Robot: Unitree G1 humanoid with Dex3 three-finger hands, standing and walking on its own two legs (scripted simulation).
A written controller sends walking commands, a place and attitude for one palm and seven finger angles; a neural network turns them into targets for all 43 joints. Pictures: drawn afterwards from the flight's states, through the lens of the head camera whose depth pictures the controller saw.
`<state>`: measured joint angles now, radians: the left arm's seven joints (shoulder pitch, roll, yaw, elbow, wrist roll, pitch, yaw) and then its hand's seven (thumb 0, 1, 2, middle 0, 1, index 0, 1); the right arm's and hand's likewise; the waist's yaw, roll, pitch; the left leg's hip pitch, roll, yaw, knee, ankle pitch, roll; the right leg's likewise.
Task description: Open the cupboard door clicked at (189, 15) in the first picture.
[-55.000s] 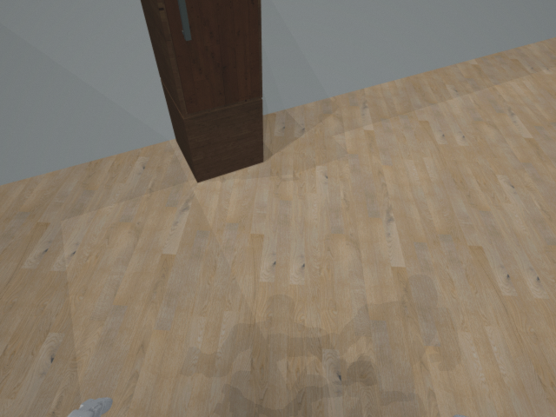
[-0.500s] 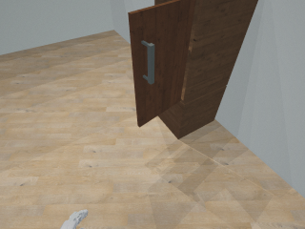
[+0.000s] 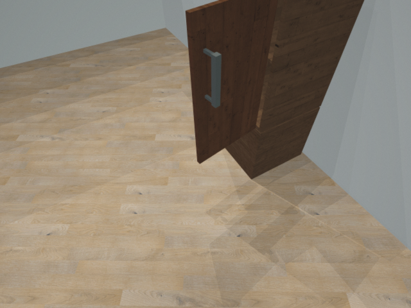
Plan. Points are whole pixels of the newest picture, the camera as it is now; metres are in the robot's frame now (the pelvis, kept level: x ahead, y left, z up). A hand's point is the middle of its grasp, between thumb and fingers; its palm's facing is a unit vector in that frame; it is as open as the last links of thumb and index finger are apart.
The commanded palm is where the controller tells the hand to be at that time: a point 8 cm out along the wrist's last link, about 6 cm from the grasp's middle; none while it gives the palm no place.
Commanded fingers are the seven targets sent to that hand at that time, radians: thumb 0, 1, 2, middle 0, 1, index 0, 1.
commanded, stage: let the arm hang, fingers relaxed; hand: left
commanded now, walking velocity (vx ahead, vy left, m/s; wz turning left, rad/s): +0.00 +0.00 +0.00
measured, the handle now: (211, 79) +0.72 +0.03 +0.06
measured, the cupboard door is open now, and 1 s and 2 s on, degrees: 100 100 100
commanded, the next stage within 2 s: look to check the result in 0.36 s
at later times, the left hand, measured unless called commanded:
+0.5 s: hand out of the picture +0.09 +0.23 -0.15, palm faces -0.01 -0.95 -0.32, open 7.4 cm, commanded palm none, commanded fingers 0.00 0.90 0.90 -0.20 -0.30 -0.20 -0.30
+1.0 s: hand out of the picture +0.12 +0.23 -0.15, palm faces -0.01 -0.94 -0.35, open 7.4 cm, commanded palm none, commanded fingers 0.00 0.90 0.90 -0.20 -0.30 -0.20 -0.30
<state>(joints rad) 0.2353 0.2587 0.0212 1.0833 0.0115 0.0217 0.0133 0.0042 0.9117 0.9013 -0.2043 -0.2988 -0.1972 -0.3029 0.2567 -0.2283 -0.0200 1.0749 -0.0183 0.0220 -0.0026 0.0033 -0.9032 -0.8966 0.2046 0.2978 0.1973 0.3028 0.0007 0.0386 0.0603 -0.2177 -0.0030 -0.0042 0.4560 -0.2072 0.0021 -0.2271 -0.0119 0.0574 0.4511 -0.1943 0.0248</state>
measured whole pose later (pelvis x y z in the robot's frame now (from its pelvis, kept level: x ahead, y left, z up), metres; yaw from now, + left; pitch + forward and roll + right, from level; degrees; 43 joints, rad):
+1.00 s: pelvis +0.03 -0.01 +0.01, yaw +1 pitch -1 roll +0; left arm 0.07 0.32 0.01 1.12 0.01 -0.01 0.00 0.00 0.90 0.90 -0.21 -0.30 -0.20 -0.30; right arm 0.09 -0.34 -0.01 1.11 -0.02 0.01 0.01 0.00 -0.90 -0.90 0.21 0.30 0.20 0.30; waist -0.01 0.02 0.08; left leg -0.13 0.01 -0.02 0.34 -0.18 -0.02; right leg -0.14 0.00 0.04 0.35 -0.18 0.01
